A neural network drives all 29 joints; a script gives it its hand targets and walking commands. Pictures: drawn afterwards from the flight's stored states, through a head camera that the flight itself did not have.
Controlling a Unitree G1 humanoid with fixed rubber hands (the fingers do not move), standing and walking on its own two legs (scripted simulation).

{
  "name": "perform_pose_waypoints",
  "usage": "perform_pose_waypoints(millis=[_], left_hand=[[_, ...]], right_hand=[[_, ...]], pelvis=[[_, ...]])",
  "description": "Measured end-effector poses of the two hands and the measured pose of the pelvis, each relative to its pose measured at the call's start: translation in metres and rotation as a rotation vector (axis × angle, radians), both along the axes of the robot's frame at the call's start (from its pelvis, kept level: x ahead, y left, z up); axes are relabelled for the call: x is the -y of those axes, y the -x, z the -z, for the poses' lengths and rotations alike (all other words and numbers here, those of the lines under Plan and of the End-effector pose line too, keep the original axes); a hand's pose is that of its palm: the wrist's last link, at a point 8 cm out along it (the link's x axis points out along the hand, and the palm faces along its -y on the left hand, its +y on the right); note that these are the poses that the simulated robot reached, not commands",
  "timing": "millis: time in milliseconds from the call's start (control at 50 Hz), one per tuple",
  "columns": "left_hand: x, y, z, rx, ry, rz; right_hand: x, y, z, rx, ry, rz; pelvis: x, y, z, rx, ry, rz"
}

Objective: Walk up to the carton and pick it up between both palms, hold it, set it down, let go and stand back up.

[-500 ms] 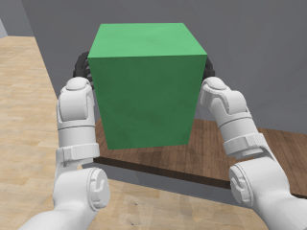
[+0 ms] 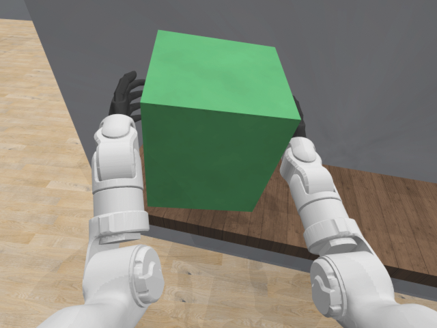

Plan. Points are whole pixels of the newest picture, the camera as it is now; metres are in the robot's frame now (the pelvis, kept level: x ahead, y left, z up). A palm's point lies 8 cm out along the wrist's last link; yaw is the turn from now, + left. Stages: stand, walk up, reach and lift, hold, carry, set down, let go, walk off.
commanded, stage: set down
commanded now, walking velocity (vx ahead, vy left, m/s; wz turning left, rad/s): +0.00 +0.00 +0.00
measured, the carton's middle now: (209, 129) +0.40 -0.02 +0.19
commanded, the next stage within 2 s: none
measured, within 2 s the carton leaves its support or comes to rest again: neither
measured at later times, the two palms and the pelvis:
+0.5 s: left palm (138, 123) +0.40 +0.10 +0.21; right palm (301, 140) +0.35 -0.19 +0.18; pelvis +0.00 +0.00 +0.00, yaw -1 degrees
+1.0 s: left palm (154, 128) +0.42 +0.08 +0.18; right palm (310, 144) +0.36 -0.21 +0.16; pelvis +0.01 +0.00 +0.00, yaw -1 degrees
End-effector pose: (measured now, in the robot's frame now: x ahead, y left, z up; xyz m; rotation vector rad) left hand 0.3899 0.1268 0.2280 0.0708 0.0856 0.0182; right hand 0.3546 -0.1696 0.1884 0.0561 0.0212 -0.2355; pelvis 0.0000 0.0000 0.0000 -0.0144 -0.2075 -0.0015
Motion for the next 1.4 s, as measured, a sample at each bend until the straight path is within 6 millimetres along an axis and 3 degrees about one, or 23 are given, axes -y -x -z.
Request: perform_pose_waypoints(millis=[120,420,640,1400], left_hand=[[0.007,0.005,0.023,0.036,0.019,0.010],[0.023,-0.005,0.014,0.003,-0.013,0.029],[0.024,-0.013,0.030,-0.029,-0.014,0.033],[0.064,-0.042,0.064,-0.104,-0.024,0.097]], right_hand=[[0.007,0.006,0.015,0.046,0.018,0.010],[0.022,0.004,0.008,0.028,0.033,0.037],[0.023,-0.002,0.022,0.007,0.021,0.043],[0.060,-0.011,0.046,-0.049,0.037,0.104]], pelvis=[[0.001,-0.003,0.001,-0.009,0.006,-0.009],[0.001,0.001,0.000,-0.030,-0.006,0.013],[0.001,-0.001,0.000,-0.054,-0.006,0.005],[0.008,-0.017,-0.001,-0.120,-0.014,0.018]])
